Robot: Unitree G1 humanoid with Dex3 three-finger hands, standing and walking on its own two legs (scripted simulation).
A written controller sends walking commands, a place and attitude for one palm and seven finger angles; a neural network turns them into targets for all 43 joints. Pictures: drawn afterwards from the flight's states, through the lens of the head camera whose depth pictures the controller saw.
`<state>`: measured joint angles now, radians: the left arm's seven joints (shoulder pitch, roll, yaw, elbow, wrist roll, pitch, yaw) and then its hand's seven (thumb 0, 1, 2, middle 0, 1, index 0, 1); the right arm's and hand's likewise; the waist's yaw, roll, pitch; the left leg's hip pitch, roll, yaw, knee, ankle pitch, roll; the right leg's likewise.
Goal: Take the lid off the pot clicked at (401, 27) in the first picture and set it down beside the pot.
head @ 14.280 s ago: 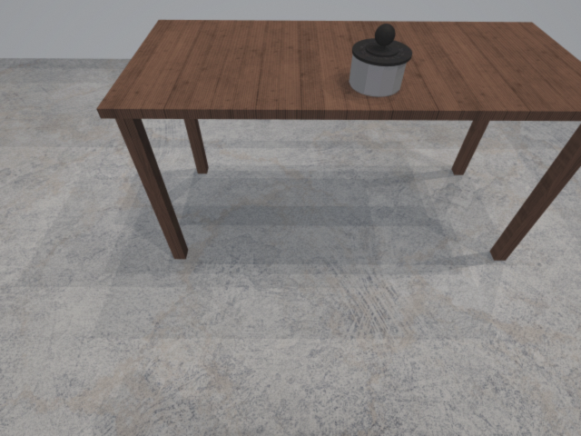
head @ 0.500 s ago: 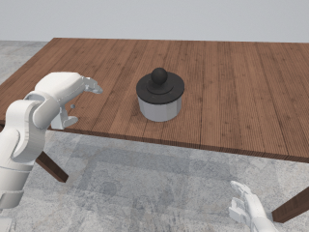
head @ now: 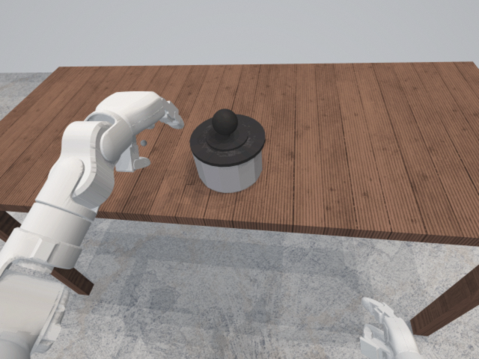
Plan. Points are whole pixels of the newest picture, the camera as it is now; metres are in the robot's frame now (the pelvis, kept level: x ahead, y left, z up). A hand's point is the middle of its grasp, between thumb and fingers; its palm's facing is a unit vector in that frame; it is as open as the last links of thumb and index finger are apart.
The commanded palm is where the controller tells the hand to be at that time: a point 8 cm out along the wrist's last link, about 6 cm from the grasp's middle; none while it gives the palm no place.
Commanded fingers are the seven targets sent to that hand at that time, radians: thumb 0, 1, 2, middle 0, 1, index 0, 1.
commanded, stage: move the open hand above the knob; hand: left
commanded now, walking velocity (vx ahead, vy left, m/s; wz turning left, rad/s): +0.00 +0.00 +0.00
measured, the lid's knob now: (225, 122) +0.54 +0.07 +0.10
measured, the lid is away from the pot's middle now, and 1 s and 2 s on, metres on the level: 0.00 0.00 0.00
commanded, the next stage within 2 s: lower the open fingers around the knob in 1.62 s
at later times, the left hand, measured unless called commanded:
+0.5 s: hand (185, 115) +0.46 +0.12 +0.18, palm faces -0.25 -0.02 -0.97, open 10.6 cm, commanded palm +0.45 +0.13 +0.25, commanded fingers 0.00 -0.38 1.48 -0.80 -0.08 -0.80 -0.08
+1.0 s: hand (217, 94) +0.51 +0.08 +0.19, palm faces -0.26 -0.04 -0.96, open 10.6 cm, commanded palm +0.50 +0.09 +0.25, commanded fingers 0.00 -0.38 1.48 -0.80 -0.08 -0.80 -0.08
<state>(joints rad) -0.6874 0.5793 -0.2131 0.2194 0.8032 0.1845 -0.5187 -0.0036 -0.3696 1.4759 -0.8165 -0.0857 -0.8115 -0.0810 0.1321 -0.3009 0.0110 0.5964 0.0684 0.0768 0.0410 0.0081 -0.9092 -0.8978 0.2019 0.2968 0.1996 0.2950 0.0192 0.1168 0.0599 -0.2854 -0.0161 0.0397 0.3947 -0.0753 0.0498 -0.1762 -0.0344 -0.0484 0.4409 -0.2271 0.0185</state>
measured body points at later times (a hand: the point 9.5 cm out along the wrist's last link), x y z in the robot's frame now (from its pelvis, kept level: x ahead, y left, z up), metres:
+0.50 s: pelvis +0.03 -0.01 +0.00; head +0.05 -0.05 +0.45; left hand +0.47 +0.12 +0.24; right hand +0.19 -0.26 -0.12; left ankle +0.09 +0.09 -0.74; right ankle +0.01 -0.14 -0.74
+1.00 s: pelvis +0.04 -0.01 +0.00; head +0.08 -0.05 +0.45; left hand +0.52 +0.08 +0.24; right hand +0.16 -0.26 -0.13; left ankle +0.09 +0.09 -0.74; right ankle +0.01 -0.14 -0.74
